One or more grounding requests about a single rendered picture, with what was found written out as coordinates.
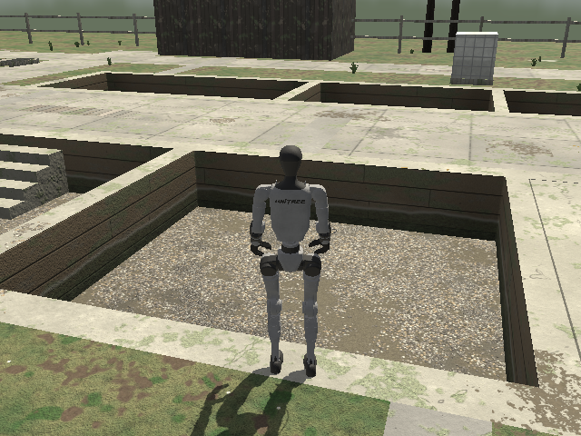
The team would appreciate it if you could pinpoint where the left robot upper arm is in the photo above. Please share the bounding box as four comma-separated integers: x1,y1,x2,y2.
251,184,271,233

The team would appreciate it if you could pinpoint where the right robot foot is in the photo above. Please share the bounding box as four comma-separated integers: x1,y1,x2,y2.
303,353,317,377

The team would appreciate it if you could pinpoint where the right robot hand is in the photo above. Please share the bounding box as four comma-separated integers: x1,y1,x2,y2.
309,239,330,254

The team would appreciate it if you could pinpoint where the left robot hand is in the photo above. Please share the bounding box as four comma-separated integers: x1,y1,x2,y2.
251,241,271,256

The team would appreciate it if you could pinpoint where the right robot upper arm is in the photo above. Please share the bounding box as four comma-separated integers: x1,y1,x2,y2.
310,184,330,233

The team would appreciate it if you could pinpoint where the left robot forearm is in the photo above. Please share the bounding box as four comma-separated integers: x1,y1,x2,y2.
250,220,262,246

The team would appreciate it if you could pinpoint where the right robot forearm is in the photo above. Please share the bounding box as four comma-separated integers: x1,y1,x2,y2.
319,220,331,244

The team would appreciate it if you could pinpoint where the robot right shin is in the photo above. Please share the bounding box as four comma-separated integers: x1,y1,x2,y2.
304,302,318,364

